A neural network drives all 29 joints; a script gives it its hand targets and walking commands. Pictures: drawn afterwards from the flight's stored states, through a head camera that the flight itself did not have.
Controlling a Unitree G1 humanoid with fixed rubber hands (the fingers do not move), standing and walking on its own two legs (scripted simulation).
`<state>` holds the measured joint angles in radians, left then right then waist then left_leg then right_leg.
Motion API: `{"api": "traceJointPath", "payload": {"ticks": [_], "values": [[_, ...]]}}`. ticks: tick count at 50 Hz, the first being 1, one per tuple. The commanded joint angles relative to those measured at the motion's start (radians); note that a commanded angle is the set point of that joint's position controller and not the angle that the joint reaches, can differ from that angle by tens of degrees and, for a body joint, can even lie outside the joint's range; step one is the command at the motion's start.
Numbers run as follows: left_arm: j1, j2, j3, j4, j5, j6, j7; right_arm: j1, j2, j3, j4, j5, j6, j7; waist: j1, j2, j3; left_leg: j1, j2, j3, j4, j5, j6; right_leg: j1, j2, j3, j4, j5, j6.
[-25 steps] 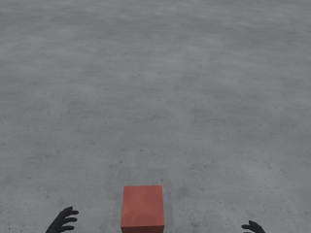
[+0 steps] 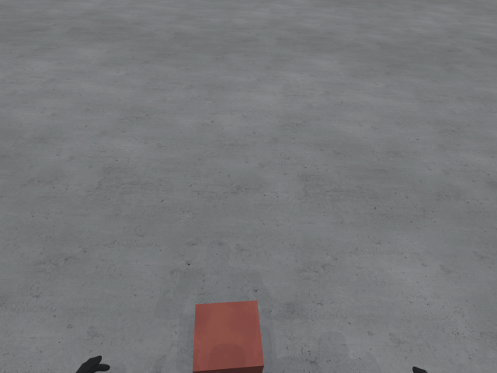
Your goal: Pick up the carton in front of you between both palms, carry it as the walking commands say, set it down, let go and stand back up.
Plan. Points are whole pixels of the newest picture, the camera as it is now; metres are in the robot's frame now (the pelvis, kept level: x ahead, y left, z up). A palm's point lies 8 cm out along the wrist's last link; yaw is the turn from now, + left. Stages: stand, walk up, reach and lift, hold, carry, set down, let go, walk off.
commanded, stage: stand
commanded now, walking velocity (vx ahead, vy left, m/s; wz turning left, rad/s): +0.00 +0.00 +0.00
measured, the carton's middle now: (227, 345) +0.39 +0.07 -0.65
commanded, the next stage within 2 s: none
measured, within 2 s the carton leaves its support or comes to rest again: neither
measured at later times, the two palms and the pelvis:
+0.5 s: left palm out of the picture +0.07 +0.30 -0.10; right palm out of the picture +0.08 -0.31 -0.09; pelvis -0.02 +0.00 +0.01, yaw +0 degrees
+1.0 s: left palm out of the picture +0.06 +0.31 -0.10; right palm out of the picture +0.07 -0.31 -0.09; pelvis -0.03 +0.00 +0.01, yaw +0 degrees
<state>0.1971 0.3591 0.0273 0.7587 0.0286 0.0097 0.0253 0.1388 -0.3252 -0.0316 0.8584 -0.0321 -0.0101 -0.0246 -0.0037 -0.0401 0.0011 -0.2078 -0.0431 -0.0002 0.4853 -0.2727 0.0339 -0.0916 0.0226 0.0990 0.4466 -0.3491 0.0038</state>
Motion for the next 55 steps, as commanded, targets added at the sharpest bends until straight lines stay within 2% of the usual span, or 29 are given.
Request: {"api": "traceJointPath", "payload": {"ticks": [1,26,55], "values": [[-0.015,0.141,0.032,-0.040,-0.001,-0.014,0.004,-0.036,-0.173,-0.037,-0.037,0.002,-0.013,-0.004,0.003,0.035,-0.057,0.129,0.132,-0.124,-0.048,0.398,-0.008,-0.074,-0.090,0.051,-0.051,0.332,-0.006],[-0.035,0.174,0.020,0.103,-0.006,-0.026,-0.002,-0.066,-0.208,-0.026,0.088,0.010,-0.017,0.006,0.000,0.038,0.000,0.122,0.144,-0.138,-0.143,0.221,-0.004,-0.075,-0.106,0.076,-0.142,0.216,-0.021],[-0.061,0.192,0.013,0.187,-0.013,-0.028,-0.005,-0.087,-0.230,-0.013,0.153,0.018,-0.017,0.009,-0.001,0.038,-0.001,0.137,0.155,-0.142,-0.170,0.234,0.002,-0.054,-0.115,0.077,-0.173,0.231,-0.024]]}}
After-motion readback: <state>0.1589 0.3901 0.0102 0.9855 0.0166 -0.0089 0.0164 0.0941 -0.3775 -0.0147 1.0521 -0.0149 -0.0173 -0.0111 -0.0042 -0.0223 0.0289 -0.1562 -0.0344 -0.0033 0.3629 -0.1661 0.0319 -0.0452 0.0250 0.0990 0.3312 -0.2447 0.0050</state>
